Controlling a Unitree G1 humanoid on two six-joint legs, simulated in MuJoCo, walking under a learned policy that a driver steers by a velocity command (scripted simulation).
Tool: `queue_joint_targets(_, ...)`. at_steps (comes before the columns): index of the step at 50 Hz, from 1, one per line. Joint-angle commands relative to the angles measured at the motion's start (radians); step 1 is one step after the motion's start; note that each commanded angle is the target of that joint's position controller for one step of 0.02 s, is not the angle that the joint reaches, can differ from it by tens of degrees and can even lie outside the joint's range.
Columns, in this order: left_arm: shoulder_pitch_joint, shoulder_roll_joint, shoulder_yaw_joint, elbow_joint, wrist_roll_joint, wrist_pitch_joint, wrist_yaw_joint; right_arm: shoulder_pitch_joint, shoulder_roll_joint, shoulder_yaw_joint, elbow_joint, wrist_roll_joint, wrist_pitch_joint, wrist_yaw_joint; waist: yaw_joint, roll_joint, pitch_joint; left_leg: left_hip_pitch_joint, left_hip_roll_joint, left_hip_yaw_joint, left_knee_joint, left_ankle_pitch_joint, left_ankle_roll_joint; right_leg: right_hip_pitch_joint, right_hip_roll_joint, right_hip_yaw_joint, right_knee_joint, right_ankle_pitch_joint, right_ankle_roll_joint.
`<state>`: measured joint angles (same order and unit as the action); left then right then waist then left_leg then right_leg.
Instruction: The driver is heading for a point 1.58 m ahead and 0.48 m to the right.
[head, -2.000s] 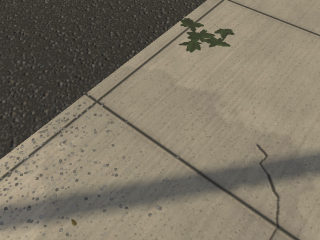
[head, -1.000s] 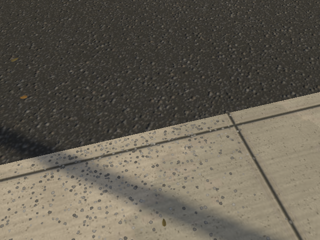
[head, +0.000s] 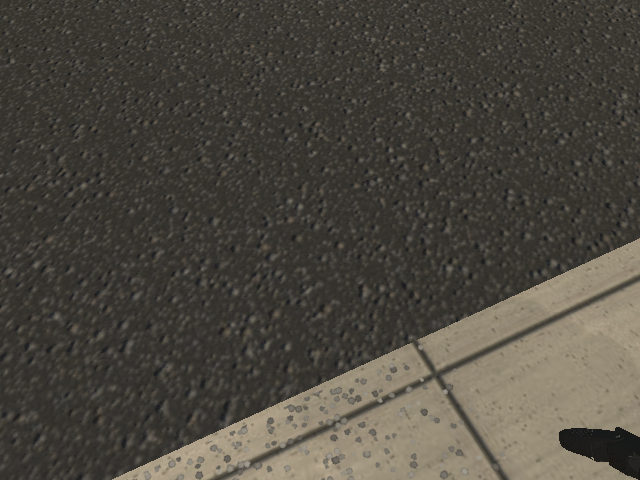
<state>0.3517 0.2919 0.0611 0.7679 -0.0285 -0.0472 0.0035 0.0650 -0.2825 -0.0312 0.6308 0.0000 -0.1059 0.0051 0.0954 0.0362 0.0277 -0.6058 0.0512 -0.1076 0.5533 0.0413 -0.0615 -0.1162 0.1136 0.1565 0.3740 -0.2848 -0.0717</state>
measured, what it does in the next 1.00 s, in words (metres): walks ahead, turning right: left foot, then right foot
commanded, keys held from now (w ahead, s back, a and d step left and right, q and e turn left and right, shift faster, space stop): w+e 0.82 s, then w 0.18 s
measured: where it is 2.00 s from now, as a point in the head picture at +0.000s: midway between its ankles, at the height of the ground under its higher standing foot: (558, 266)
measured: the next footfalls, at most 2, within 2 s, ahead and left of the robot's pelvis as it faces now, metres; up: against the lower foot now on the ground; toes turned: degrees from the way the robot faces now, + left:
left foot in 0.08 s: +0.22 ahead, +0.14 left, +0.00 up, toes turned -7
right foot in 0.58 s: +0.44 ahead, -0.18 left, +0.00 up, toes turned -24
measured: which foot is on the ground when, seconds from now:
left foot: up 0.00-0.06, down 0.08-0.58, up 0.60-1.00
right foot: down 0.00-0.10, up 0.12-0.56, down 0.58-1.00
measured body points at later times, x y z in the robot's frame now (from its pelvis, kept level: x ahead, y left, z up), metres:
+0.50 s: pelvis +0.27 +0.00 -0.01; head +0.30 -0.02 +0.44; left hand +0.56 +0.16 -0.08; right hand +0.19 -0.29 -0.13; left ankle +0.19 +0.15 -0.74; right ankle +0.39 -0.18 -0.70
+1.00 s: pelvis +0.53 -0.13 +0.00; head +0.55 -0.16 +0.45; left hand +0.73 +0.08 -0.10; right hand +0.59 -0.46 -0.08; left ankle +0.77 -0.11 -0.70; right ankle +0.40 -0.16 -0.74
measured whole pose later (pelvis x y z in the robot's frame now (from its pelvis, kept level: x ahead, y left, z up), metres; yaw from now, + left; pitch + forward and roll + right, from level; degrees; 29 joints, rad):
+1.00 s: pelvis +0.53 -0.13 +0.00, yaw -34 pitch +2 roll +0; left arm 0.35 0.29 0.06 0.72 -0.02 -0.05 0.01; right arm 0.05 -0.29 -0.03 0.69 0.00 -0.10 0.03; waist 0.08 0.05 0.03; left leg -0.60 0.05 -0.06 0.55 0.09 -0.04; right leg -0.06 0.11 0.14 0.36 -0.32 -0.08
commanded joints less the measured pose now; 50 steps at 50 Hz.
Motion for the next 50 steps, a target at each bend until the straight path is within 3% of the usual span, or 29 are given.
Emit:
queue_joint_targets(1, 0.012, 0.166, 0.045, -0.052, -0.001, 0.002, 0.011, -0.058, -0.116, -0.04, -0.083, 0.011, -0.028, 0.01, -0.035, -0.134, -0.027, 0.154, -0.043, 0.016, -0.068, -0.058, 0.02, -0.036, -0.25, 0.245, -0.019, 0.159, -0.124)
queue_joint_targets(3, -0.009, 0.143, 0.04, -0.062, 0.004, 0.008, 0.009, 0.06, -0.143, -0.06, -0.055, 0.011, -0.035, 0.005, -0.107, -0.151, -0.069, 0.33, -0.042, 0.041, -0.13, -0.102, 0.068, -0.047, -0.219, 0.25, 0.089, 0.211, -0.087)
queue_joint_targets(4, -0.012, 0.09, 0.021, -0.076, 0.013, 0.004, 0.004, 0.18, -0.183, -0.076, -0.045, -0.005, -0.039, -0.003, -0.166, -0.108, -0.179, 0.547, 0.057, -0.035, -0.11, -0.125, 0.126, -0.116, -0.165, 0.196, 0.288, 0.187, -0.052)
queue_joint_targets(5, 0.075, 0.017, -0.001, -0.101, 0.011, -0.005, 0.003, 0.305, -0.266, -0.096, -0.031, -0.026, -0.032, -0.011, -0.169, 0.109, -0.338, 0.912, 0.288, -0.358, -0.116, -0.22, 0.248, -0.401, -0.034, 0.053, 0.625, -0.08, 0.019)
queue_joint_targets(6, 0.12, 0.054, -0.005, -0.121, -0.009, -0.013, 0.004, 0.356, -0.252, -0.099, 0.003, -0.009, -0.017, 0.001, -0.155, 0.313, -0.374, 0.984, 0.404, -0.692, -0.213, -0.458, 0.328, -0.628, -0.047, 0.005, 0.84, -0.322, 0.043)
queue_joint_targets(7, 0.055, 0.146, 0.019, -0.108, -0.018, -0.008, 0.006, 0.307, -0.162, -0.077, -0.014, -0.003, -0.012, 0.0, -0.177, 0.162, -0.237, 0.878, 0.361, -0.597, -0.244, -0.557, 0.29, -0.691, -0.104, 0.026, 0.926, -0.237, 0.053)
queue_joint_targets(8, -0.032, 0.162, 0.026, -0.122, -0.007, -0.001, 0.006, 0.263, -0.126, -0.065, -0.017, -0.005, -0.004, -0.004, -0.182, 0.081, -0.137, 0.761, 0.314, -0.433, -0.25, -0.475, 0.253, -0.691, -0.136, -0.01, 0.933, -0.152, 0.061)
queue_joint_targets(9, -0.071, 0.149, 0.028, -0.136, 0.004, 0.003, 0.004, 0.219, -0.105, -0.056, -0.012, -0.01, 0.0, -0.004, -0.162, 0.045, -0.072, 0.652, 0.268, -0.322, -0.275, -0.357, 0.241, -0.666, -0.163, -0.022, 0.895, -0.093, 0.067)
queue_joint_targets(11, -0.08, 0.115, 0.03, -0.148, 0.0, 0.015, -0.007, 0.176, -0.085, -0.049, 0.001, -0.015, -0.002, -0.005, -0.123, 0.085, -0.014, 0.523, 0.212, -0.172, -0.332, -0.233, 0.226, -0.597, -0.205, -0.036, 0.829, -0.034, 0.072)
queue_joint_targets(13, -0.087, 0.076, 0.023, -0.156, 0.0, 0.028, -0.011, 0.17, -0.092, -0.054, 0.019, -0.008, -0.011, -0.004, -0.111, 0.084, -0.001, 0.484, 0.204, -0.083, -0.371, -0.151, 0.239, -0.586, -0.214, -0.057, 0.788, -0.004, 0.082)
queue_joint_targets(16, -0.141, 0.057, 0.016, -0.177, 0.009, 0.031, -0.016, 0.178, -0.13, -0.069, 0.051, -0.008, -0.014, -0.006, -0.114, 0.045, 0.007, 0.506, 0.218, 0.012, -0.396, -0.041, 0.257, -0.62, -0.225, -0.06, 0.667, 0.093, 0.098)
queue_joint_targets(20, -0.251, 0.039, 0.005, -0.197, 0.008, 0.017, -0.041, 0.186, -0.162, -0.076, 0.082, -0.001, -0.001, -0.013, -0.151, 0.025, 0.025, 0.532, 0.191, 0.156, -0.396, 0.014, 0.223, -0.565, -0.211, -0.116, 0.431, 0.289, 0.082)
queue_joint_targets(23, -0.335, 0.038, 0.002, -0.23, 0.003, 0.014, -0.058, 0.228, -0.19, -0.085, 0.111, 0.013, 0.011, -0.014, -0.175, 0.02, 0.051, 0.588, 0.212, 0.206, -0.387, 0.027, 0.206, -0.54, -0.198, -0.158, 0.323, 0.29, 0.055)
queue_joint_targets(25, -0.36, 0.053, 0.008, -0.25, 0.004, 0.015, -0.066, 0.24, -0.209, -0.092, 0.124, 0.025, 0.022, -0.013, -0.168, 0.025, 0.057, 0.648, 0.232, 0.233, -0.346, 0.13, 0.191, -0.527, -0.181, -0.184, 0.279, 0.22, 0.024)
queue_joint_targets(27, -0.313, 0.089, 0.027, -0.253, 0.01, 0.022, -0.067, 0.236, -0.241, -0.102, 0.127, 0.034, 0.035, -0.018, -0.122, 0.056, 0.004, 0.685, 0.231, 0.273, -0.211, 0.466, 0.171, -0.412, -0.118, -0.241, 0.261, 0.112, -0.019)
queue_joint_targets(28, -0.213, 0.123, 0.048, -0.233, 0.011, 0.027, -0.063, 0.23, -0.251, -0.104, 0.126, 0.039, 0.043, -0.021, -0.059, 0.058, -0.056, 0.673, 0.216, 0.298, -0.062, 0.603, 0.157, -0.275, -0.074, -0.267, 0.236, 0.093, -0.049)
queue_joint_targets(29, -0.039, 0.176, 0.08, -0.186, 0.007, 0.033, -0.051, 0.228, -0.231, -0.095, 0.121, 0.039, 0.046, -0.024, 0.032, 0.035, -0.146, 0.564, 0.18, 0.327, 0.158, 0.585, 0.125, -0.017, -0.036, -0.264, 0.185, 0.154, -0.088)
queue_joint_targets(30, 0.096, 0.261, 0.106, -0.158, -0.002, 0.044, -0.029, 0.264, -0.153, -0.066, 0.098, -0.001, 0.04, -0.025, 0.058, -0.13, -0.236, 0.278, 0.124, 0.324, 0.489, 0.055, 0.079, 0.293, -0.206, 0.006, 0.184, 0.19, -0.156)
queue_joint_targets(31, 0.041, 0.343, 0.104, -0.188, -0.002, 0.026, -0.033, 0.332, -0.054, -0.029, 0.036, -0.02, 0.012, -0.013, -0.059, -0.314, -0.37, -0.091, -0.08, 0.151, 0.783, -0.671, 0.033, 0.527, -0.426, 0.613, 0.027, -0.08, -0.349)
queue_joint_targets(32, 0.062, 0.245, 0.081, -0.197, 0.001, 0.01, -0.04, 0.197, -0.161, -0.048, 0.027, 0.02, -0.017, -0.001, 0.032, -0.17, -0.377, -0.193, -0.043, 0.002, 0.845, -0.618, 0.047, 0.514, -0.435, 0.646, -0.076, -0.159, -0.318)
queue_joint_targets(33, 0.026, 0.204, 0.066, -0.183, 0.006, -0.004, -0.041, 0.134, -0.18, -0.052, 0.001, 0.044, -0.031, 0.003, 0.019, -0.146, -0.226, -0.245, -0.007, 0.019, 0.8, -0.515, 0.065, 0.397, -0.408, 0.506, -0.089, -0.087, -0.278)
queue_joint_targets(34, -0.033, 0.18, 0.057, -0.186, 0.006, -0.01, -0.04, 0.131, -0.168, -0.048, 0.013, 0.025, -0.037, -0.005, -0.028, -0.06, -0.148, -0.194, 0.036, 0.021, 0.718, -0.432, 0.068, 0.249, -0.362, 0.394, -0.085, 0.029, -0.245)
queue_joint_targets(35, -0.094, 0.156, 0.049, -0.196, 0.012, -0.01, -0.037, 0.137, -0.17, -0.053, 0.021, -0.001, -0.036, -0.011, -0.068, -0.051, -0.104, -0.125, 0.06, 0.021, 0.638, -0.385, 0.058, 0.125, -0.325, 0.31, -0.091, 0.148, -0.225)
queue_joint_targets(36, -0.127, 0.138, 0.041, -0.209, 0.024, -0.011, -0.032, 0.157, -0.173, -0.057, 0.027, -0.008, -0.026, -0.01, -0.1, -0.072, -0.091, -0.062, 0.076, 0.015, 0.607, -0.351, 0.052, 0.047, -0.299, 0.265, -0.113, 0.223, -0.22)
queue_joint_targets(40, -0.109, 0.154, 0.045, -0.178, 0.02, -0.018, -0.009, 0.125, -0.123, -0.044, 0.019, -0.021, 0.005, -0.011, -0.111, -0.071, -0.053, -0.024, 0.057, 0.049, 0.447, -0.252, -0.005, -0.092, -0.255, 0.157, -0.148, 0.388, -0.229)
queue_joint_targets(45, -0.032, 0.152, 0.04, -0.124, 0.012, -0.011, 0.008, -0.051, -0.066, -0.016, -0.009, -0.01, -0.005, 0.011, -0.029, -0.105, -0.021, 0.076, -0.001, 0.077, 0.08, 0.089, -0.01, -0.134, -0.197, 0.065, -0.142, 0.278, -0.153)
queue_joint_targets(47, 0.011, 0.158, 0.04, -0.096, 0.009, -0.012, 0.007, -0.099, -0.078, -0.018, -0.022, 0.002, -0.013, 0.022, -0.007, -0.11, -0.002, 0.087, -0.009, 0.069, 0.021, 0.118, 0.006, -0.097, -0.228, 0.098, -0.132, 0.233, -0.151)
queue_joint_targets(50, 0.045, 0.157, 0.04, -0.066, 0.008, -0.005, 0.008, -0.121, -0.108, -0.03, -0.038, 0.003, -0.02, 0.032, -0.007, -0.121, 0.014, 0.05, -0.014, 0.055, -0.045, 0.022, 0.049, 0.033, -0.286, 0.161, -0.066, 0.265, -0.14)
